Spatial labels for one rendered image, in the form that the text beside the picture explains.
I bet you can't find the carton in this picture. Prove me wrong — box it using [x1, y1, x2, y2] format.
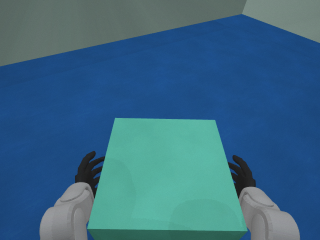
[87, 118, 248, 240]

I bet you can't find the robot right forearm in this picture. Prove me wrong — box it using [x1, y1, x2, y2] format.
[238, 186, 300, 240]

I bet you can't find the robot left hand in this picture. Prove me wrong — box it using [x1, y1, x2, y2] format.
[75, 151, 106, 199]

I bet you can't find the robot right hand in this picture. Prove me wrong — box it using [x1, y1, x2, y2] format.
[227, 155, 256, 199]

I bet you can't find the robot left forearm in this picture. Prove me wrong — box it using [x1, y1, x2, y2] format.
[39, 182, 95, 240]

